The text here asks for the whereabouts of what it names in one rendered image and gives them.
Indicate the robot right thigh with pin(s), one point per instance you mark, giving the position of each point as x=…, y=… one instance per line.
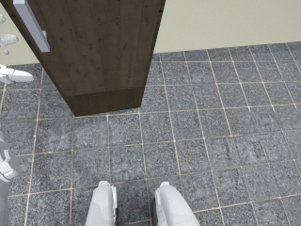
x=177, y=211

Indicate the robot left upper arm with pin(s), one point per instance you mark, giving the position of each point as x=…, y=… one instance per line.
x=10, y=167

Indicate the robot left hand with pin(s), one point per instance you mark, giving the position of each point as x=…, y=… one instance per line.
x=7, y=74

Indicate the robot thigh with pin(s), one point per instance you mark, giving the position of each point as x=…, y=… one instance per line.
x=177, y=211
x=103, y=204

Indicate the handle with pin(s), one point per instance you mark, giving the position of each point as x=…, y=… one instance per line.
x=27, y=15

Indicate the cupboard door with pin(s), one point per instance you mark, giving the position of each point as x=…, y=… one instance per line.
x=95, y=45

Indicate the robot left thigh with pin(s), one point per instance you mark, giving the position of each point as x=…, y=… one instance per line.
x=103, y=204

